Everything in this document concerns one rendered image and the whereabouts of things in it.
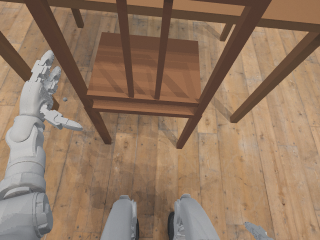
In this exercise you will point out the robot right shin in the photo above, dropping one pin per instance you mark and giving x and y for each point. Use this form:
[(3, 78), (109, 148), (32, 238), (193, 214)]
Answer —
[(179, 232)]

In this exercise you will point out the left robot thigh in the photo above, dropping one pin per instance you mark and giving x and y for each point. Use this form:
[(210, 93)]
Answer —
[(122, 217)]

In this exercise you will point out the robot right hand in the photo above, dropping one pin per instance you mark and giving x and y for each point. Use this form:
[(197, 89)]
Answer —
[(257, 231)]

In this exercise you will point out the robot left hand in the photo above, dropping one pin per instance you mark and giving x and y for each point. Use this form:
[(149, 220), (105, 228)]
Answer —
[(39, 89)]

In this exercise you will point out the chair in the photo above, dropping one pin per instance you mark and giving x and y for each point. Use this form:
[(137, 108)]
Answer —
[(146, 75)]

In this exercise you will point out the robot left forearm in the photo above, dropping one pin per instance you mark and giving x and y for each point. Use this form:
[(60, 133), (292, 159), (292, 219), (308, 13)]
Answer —
[(27, 159)]

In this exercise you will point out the table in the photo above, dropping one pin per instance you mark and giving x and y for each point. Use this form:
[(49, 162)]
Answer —
[(296, 15)]

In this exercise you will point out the robot left upper arm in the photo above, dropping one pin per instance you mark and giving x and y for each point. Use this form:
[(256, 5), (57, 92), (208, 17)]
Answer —
[(25, 217)]

